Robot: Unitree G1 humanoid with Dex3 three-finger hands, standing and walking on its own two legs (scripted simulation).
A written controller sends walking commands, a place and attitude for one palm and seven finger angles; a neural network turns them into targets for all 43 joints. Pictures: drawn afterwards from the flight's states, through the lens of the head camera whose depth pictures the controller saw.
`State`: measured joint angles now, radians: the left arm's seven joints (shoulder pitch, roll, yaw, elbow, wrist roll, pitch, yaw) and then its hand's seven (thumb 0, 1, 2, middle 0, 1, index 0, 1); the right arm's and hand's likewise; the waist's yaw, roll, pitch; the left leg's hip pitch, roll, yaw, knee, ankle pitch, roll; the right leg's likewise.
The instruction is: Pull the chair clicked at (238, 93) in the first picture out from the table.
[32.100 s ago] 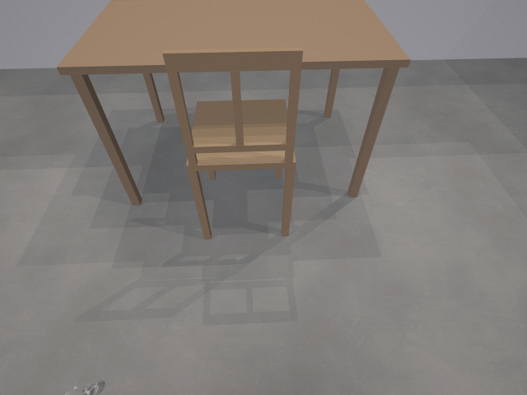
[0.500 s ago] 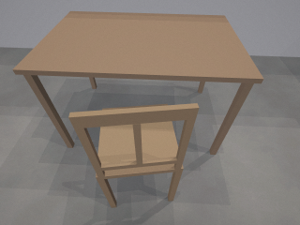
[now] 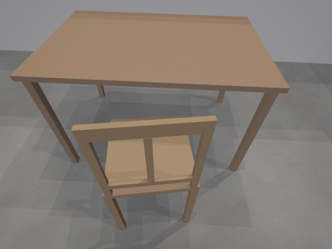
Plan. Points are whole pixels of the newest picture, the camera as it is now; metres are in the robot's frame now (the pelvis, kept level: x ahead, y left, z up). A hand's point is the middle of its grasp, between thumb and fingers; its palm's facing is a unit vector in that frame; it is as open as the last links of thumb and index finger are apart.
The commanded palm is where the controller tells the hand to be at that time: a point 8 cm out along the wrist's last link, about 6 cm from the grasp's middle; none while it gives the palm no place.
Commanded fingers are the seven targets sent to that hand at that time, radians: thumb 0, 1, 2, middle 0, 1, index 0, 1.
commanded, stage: look again from close up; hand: left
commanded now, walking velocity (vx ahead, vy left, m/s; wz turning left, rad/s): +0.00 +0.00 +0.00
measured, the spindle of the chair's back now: (149, 161) +0.40 +0.08 -0.09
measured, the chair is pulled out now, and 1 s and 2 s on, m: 0.16 0.16 0.16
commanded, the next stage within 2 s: shuffle to correct the standing spot in 0.16 s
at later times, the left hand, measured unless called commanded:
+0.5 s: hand out of the picture -0.01 +0.16 -0.18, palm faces +0.05 -0.98 -0.17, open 7.4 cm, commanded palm none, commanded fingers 0.00 0.90 0.90 -0.20 -0.30 -0.20 -0.30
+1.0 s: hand out of the picture -0.03 +0.11 -0.19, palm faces +0.16 -0.97 -0.18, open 7.4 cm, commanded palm none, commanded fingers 0.00 0.90 0.90 -0.20 -0.30 -0.20 -0.30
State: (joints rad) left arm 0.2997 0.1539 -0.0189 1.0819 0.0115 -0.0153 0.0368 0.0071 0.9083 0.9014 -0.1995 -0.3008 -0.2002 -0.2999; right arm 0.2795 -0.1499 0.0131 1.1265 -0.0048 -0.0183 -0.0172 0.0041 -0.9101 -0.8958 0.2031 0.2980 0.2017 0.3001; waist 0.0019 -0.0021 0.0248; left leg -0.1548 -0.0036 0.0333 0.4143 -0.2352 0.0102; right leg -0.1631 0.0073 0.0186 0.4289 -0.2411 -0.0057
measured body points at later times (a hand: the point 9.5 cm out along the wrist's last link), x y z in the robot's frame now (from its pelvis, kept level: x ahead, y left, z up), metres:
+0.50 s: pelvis +0.00 +0.00 +0.00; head +0.00 +0.01 +0.45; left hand -0.02 +0.22 -0.16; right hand -0.01 -0.22 -0.16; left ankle -0.01 +0.11 -0.74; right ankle -0.01 -0.12 -0.74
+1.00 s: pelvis +0.00 -0.06 -0.01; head +0.02 -0.05 +0.43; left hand -0.04 +0.16 -0.18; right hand +0.04 -0.29 -0.17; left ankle -0.01 +0.11 -0.74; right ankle -0.01 -0.12 -0.74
